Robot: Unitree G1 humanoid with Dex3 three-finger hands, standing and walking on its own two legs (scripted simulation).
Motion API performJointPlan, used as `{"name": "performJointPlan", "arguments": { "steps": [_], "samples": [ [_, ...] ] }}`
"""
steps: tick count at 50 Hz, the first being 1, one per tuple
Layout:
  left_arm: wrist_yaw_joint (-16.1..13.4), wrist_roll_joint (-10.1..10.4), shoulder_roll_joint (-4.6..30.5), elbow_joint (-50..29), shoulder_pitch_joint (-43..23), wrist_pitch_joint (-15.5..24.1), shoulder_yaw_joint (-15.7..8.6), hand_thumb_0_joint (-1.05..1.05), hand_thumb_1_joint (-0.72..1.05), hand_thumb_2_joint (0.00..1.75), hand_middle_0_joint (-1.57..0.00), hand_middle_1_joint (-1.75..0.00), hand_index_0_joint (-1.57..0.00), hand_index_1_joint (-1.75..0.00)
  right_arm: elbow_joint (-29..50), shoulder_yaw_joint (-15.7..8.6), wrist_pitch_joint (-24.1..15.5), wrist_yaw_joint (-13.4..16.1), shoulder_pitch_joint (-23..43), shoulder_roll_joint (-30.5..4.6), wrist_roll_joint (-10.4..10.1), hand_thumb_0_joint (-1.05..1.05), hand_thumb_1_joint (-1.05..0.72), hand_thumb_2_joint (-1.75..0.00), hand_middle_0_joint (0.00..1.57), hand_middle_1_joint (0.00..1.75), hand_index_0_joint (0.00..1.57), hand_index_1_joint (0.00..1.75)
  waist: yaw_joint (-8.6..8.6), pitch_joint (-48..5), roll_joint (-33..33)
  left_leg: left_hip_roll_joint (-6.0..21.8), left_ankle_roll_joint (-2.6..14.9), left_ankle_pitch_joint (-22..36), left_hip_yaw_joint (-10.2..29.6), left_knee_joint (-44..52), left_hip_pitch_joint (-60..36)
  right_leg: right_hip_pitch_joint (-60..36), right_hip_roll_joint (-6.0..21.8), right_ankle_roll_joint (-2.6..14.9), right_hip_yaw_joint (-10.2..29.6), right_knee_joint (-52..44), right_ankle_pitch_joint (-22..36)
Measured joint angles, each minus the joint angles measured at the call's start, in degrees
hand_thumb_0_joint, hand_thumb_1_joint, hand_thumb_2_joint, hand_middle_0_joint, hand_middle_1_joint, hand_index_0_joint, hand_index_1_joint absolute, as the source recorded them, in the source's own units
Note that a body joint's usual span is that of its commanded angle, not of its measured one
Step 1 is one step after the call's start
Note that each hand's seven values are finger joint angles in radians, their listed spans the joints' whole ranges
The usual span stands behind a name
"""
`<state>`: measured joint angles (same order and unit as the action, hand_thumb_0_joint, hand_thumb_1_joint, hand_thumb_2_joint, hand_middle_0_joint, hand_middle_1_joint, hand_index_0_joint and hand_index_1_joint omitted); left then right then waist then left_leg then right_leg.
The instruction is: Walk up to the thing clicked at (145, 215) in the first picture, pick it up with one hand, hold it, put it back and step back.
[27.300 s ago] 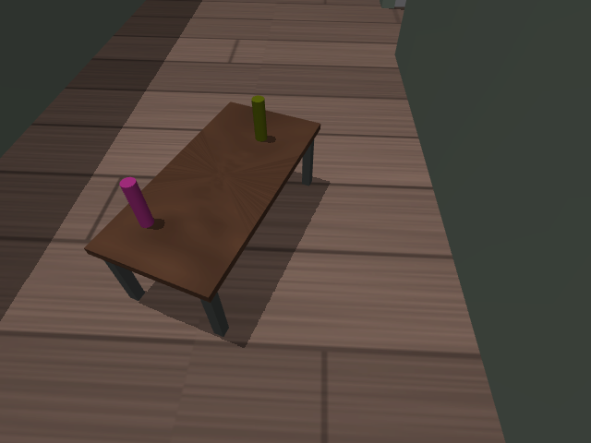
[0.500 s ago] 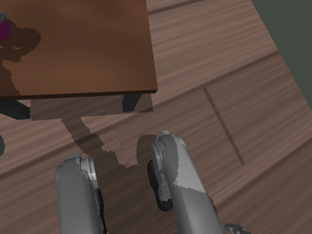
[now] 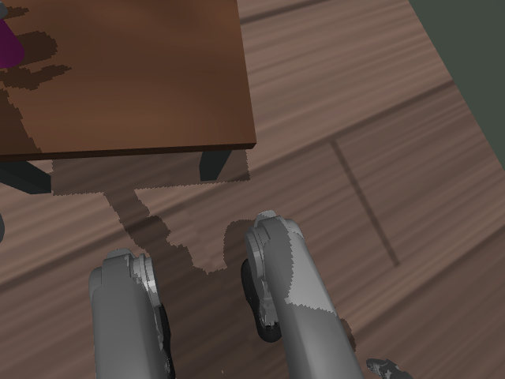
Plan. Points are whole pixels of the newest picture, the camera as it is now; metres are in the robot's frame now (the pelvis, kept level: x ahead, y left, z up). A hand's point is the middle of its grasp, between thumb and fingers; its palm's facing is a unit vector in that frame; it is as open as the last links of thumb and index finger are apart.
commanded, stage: open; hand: left
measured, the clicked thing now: out of the picture +0.61 +0.23 +0.02
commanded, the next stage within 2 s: withdraw in 0.34 s
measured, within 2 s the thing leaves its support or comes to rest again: neither
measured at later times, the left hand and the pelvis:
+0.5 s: hand out of the picture +0.62 +0.25 +0.05, palm faces +0.25 -0.97 -0.01, open 16.4 cm; pelvis +0.00 +0.00 +0.00, yaw +0 degrees
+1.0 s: hand out of the picture +0.64 +0.32 +0.15, palm faces +0.34 -0.93 -0.13, open 17.5 cm; pelvis +0.01 +0.00 +0.06, yaw +0 degrees
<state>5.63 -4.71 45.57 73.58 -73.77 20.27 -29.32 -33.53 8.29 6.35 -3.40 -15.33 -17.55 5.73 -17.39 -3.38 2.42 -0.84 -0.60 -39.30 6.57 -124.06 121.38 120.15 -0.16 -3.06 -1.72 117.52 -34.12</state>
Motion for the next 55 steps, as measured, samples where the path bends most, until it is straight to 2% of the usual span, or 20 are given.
{"name": "performJointPlan", "arguments": {
  "steps": [5,9,17,25,32,36,40,45,47,48,52,55],
  "samples": [
    [-0.26,-0.29,-0.43,-2.98,1.18,0.11,-0.6,-0.01,-0.43,0.49,-0.73,-0.72,-0.75,-0.71,0.09,0.0,0.23,0.11,-0.18,0.47,0.12,0.0,-0.9,-0.89,0.2,0.3,0.2,0.3,-0.03,0.14,-1.1,-0.03,-0.22,-0.03,0.0,-0.47,0.7,0.83,0.0,0.07,0.05,0.61,-0.02],
    [-0.51,-0.5,-0.65,-4.13,1.53,-0.33,0.57,-0.01,-0.46,0.42,-0.65,-0.62,-0.67,-0.61,-0.6,-0.26,0.34,0.38,-0.24,0.9,0.24,0.0,-0.91,-0.89,0.2,0.3,0.2,0.3,0.16,-0.28,-1.42,-0.32,-0.42,-0.18,0.05,-0.42,0.74,0.81,0.32,0.26,-0.01,0.77,-0.44],
    [-0.19,0.7,-1.64,-3.56,1.36,-1.32,2.11,-0.01,-0.55,0.26,-0.45,-0.4,-0.46,-0.4,-0.98,-0.56,0.31,0.71,0.08,0.58,-0.08,0.0,-0.91,-0.89,0.2,0.3,0.2,0.3,0.68,-0.95,-0.53,-0.46,-0.18,-0.52,-0.08,0.54,-0.45,-0.57,0.59,0.34,-0.01,-0.17,-0.98],
    [-0.49,1.36,-2.4,-2.57,1.13,-0.17,-0.01,-0.01,-0.6,0.13,-0.29,-0.24,-0.3,-0.24,-0.21,-0.55,0.15,0.47,0.37,0.15,-0.14,0.0,-0.91,-0.89,0.2,0.3,0.2,0.3,0.68,-0.63,-0.14,-0.2,-0.02,-0.48,-0.31,0.49,-0.53,-0.47,0.36,0.11,0.22,-0.13,-0.76],
    [-1.94,-0.16,-1.55,-5.28,1.37,-0.35,-2.38,-0.01,-0.61,0.09,-0.18,-0.16,-0.19,-0.16,-0.08,-0.72,0.56,0.43,0.49,0.73,0.29,0.0,-0.9,-0.89,0.2,0.3,0.2,0.3,0.51,-0.16,-0.74,-0.09,-0.4,-0.41,-0.29,-0.24,0.28,0.66,0.2,0.22,0.28,0.82,-0.57],
    [-2.06,-0.78,0.13,-7.55,1.09,-2.07,-3.15,-0.01,-0.61,0.09,-0.13,-0.13,-0.14,-0.13,-0.66,-0.96,1.01,0.95,0.5,1.45,0.07,0.0,-0.9,-0.89,0.2,0.3,0.2,0.3,0.62,-0.57,-0.88,0.07,-0.55,-0.45,-0.45,0.79,-0.81,-0.17,0.15,0.27,0.39,0.04,-0.58],
    [-1.27,-0.97,4.29,-3.61,-2.09,-3.84,-1.59,-0.01,-0.61,0.09,-0.09,-0.12,-0.11,-0.12,-1.74,-0.65,1.08,1.61,0.91,1.69,-0.61,0.0,-0.9,-0.9,0.2,0.3,0.2,0.3,0.31,-1.21,-0.47,0.23,-0.42,-0.27,-0.55,3.24,-2.96,-2.32,0.19,0.37,0.33,-2.33,-0.46],
    [1.66,-0.86,9.68,0.99,-6.51,-6.2,-0.46,-0.01,-0.61,0.09,-0.06,-0.1,-0.08,-0.1,-1.78,0.06,1.0,2.24,0.81,0.84,-1.33,0.0,-0.89,-0.89,0.21,0.3,0.2,0.3,-0.27,-1.24,0.27,0.78,0.05,-0.06,-0.54,6.67,-5.58,-5.2,-0.11,0.26,0.07,-6.29,0.03],
    [2.82,-1.34,11.13,1.64,-7.72,-6.62,0.11,-0.01,-0.61,0.08,-0.05,-0.1,-0.08,-0.09,-1.27,0.13,1.14,2.35,0.33,0.45,-1.6,0.0,-0.89,-0.89,0.21,0.3,0.2,0.3,-0.55,-1.17,0.31,0.91,0.2,0.0,-0.69,8.04,-6.65,-6.32,-0.14,0.26,0.13,-7.74,0.12],
    [2.61,-2.7,11.63,1.52,-8.23,-7.32,0.33,-0.01,-0.6,0.08,-0.05,-0.09,-0.07,-0.08,-1.01,0.02,1.45,2.19,0.09,0.36,-1.68,0.0,-0.89,-0.89,0.21,0.3,0.2,0.3,-0.64,-1.18,0.25,0.99,0.24,0.07,-0.82,8.79,-7.21,-6.86,-0.16,0.31,0.21,-8.49,0.2],
    [0.26,-6.08,12.91,2.23,-10.06,-10.42,1.63,-0.01,-0.57,0.07,-0.05,-0.08,-0.07,-0.07,-0.33,-0.36,3.36,0.98,-0.32,0.63,-2.27,0.0,-0.89,-0.9,0.2,0.3,0.2,0.3,-0.67,-1.28,-0.21,1.43,0.46,0.62,-1.38,12.59,-10.06,-9.58,-0.38,0.3,0.54,-12.27,0.88],
    [-1.08,-8.05,13.52,2.2,-8.75,-12.66,0.6,-0.01,-0.55,0.07,-0.06,-0.07,-0.07,-0.07,0.33,-0.42,4.34,0.2,-0.61,0.94,-2.55,0.0,-0.9,-0.9,0.2,0.3,0.2,0.3,-0.65,-1.49,-0.12,1.81,0.6,1.06,-1.53,15.63,-12.71,-12.24,-0.6,0.26,0.54,-15.49,1.47]
  ]
}}
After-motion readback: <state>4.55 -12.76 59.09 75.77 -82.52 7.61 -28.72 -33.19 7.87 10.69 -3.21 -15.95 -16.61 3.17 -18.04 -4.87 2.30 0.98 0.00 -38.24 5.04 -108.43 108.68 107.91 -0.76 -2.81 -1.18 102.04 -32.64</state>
